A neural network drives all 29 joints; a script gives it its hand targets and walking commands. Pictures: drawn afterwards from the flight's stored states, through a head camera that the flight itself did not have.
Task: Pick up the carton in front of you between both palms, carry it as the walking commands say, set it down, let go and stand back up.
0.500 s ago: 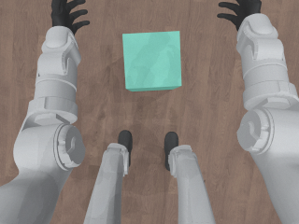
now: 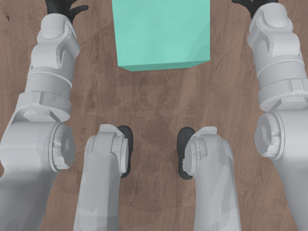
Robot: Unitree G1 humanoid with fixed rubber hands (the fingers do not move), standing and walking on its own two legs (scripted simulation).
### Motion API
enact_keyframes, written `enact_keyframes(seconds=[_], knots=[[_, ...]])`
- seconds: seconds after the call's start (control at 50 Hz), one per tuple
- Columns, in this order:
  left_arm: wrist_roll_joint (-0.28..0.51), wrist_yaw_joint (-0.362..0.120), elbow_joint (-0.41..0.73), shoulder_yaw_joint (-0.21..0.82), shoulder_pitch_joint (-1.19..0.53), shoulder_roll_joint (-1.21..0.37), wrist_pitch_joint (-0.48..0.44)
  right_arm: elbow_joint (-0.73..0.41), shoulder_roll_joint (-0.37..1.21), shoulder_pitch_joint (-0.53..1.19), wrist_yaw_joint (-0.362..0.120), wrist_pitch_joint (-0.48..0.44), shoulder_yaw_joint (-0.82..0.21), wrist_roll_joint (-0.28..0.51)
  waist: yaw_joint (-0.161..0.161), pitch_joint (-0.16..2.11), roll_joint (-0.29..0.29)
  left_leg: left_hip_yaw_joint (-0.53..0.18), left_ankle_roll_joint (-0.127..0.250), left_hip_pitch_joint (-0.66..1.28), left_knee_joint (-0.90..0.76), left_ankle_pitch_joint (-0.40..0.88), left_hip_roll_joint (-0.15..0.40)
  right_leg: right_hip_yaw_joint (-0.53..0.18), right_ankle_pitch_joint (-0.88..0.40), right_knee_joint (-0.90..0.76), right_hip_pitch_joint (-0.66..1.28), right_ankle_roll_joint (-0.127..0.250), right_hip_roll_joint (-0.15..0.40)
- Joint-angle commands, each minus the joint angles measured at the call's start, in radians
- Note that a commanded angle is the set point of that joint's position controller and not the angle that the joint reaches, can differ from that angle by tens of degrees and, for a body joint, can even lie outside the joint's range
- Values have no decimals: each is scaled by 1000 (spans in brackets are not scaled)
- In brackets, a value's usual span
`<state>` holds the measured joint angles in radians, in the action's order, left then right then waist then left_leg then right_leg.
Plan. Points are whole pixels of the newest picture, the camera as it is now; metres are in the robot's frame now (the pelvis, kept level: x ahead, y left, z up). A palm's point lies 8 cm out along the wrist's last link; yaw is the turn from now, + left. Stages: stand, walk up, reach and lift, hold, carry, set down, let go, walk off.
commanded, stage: reach and lift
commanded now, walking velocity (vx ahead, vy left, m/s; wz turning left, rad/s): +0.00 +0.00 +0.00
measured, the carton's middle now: (159, 30) +0.55 -0.01 -0.33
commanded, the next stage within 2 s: none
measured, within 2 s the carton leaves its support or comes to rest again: leaves its support in 1.18 s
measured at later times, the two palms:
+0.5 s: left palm (87, 24) +0.55 +0.17 -0.26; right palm (232, 14) +0.57 -0.19 -0.26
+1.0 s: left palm (97, 25) +0.54 +0.14 -0.25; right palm (222, 16) +0.57 -0.16 -0.25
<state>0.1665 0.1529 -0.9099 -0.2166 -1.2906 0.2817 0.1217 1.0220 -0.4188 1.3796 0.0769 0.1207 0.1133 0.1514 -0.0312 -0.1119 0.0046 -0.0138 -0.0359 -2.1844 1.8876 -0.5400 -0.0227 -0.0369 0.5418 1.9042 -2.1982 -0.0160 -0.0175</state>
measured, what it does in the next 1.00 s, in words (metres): lowers itself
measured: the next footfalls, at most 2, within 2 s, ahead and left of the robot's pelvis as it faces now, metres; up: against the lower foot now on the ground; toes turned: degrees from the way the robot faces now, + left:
none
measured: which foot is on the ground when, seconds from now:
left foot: down 0.00-1.00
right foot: down 0.00-1.00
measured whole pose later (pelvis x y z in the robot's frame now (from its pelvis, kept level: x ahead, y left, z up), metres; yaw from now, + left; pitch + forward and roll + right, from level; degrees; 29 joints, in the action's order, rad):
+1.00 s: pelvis -0.02 +0.00 -0.08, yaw +0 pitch +34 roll +2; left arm 0.08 0.13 -1.08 -0.29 -1.57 0.24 0.13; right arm 1.24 -0.39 1.69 0.06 0.13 0.08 0.11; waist -0.02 -0.48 0.01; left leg -0.02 -0.05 -2.22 2.20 -0.58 -0.04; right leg -0.04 0.58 2.23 -2.24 -0.01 -0.02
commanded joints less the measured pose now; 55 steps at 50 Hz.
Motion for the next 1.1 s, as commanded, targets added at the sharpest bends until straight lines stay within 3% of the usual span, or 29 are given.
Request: enact_keyframes(seconds=[0.0,0.1,0.2,0.36,0.46,0.58,0.66,0.76,0.82,0.9,0.94,1.0,1.08], knots=[[34,12,74,23,-352,139,2,-63,-147,389,5,0,-23,38,-10,1243,-61,86,-24,626,-72,288,-26,74,-284,-75,687,-9,-19],[32,5,-71,29,-439,147,-6,81,-159,467,-6,-7,-42,45,-13,1037,-53,79,-21,547,0,172,-6,59,-160,-12,575,-6,5],[29,-8,-156,36,-506,169,-38,162,-178,523,-13,-40,-57,49,-8,935,-42,65,-21,520,76,196,1,41,-183,61,529,-7,16],[78,1,-107,80,-593,201,-73,76,-202,645,-2,-72,-124,106,-18,1035,-69,72,-16,548,167,340,-10,33,-339,165,628,-9,6],[88,6,-103,92,-528,173,-73,93,-165,565,0,-66,-147,115,-18,1108,-66,85,-18,606,192,427,-25,44,-432,190,692,-13,-6],[46,-6,-170,58,-437,122,-75,159,-118,465,-6,-67,-93,59,-7,922,-51,73,-22,500,173,369,-30,38,-358,164,554,-14,-10],[27,-7,-148,42,-472,123,-82,132,-114,503,-5,-74,-82,47,-12,907,-55,71,-20,484,167,340,-29,35,-329,154,539,-10,-13],[52,-12,-125,93,-558,41,-74,109,-17,590,-10,-66,-155,85,-20,915,-65,78,-16,510,157,287,-40,33,-276,142,572,-9,-18],[9,-15,-128,67,-580,-19,-64,110,43,615,-19,-56,-141,56,-17,891,-62,79,-17,537,151,261,-50,38,-242,137,585,-7,-29],[-40,-174,-80,151,-779,-629,-10,101,688,754,-175,-8,-217,17,-24,784,-57,90,-1,498,169,226,-87,54,-211,150,528,7,-69],[-74,-252,-53,145,-793,-798,28,64,866,710,-247,24,-176,-22,-12,736,-51,97,8,470,180,198,-96,74,-189,155,494,11,-84],[-81,-308,-5,156,-781,-896,65,11,974,681,-304,56,-157,-36,-2,729,-30,103,16,461,189,213,-96,86,-196,167,432,17,-89],[-12,-326,80,214,-794,-1006,84,-95,1052,704,-318,78,-212,2,5,895,-37,108,21,509,201,300,-99,92,-283,176,500,22,-89]])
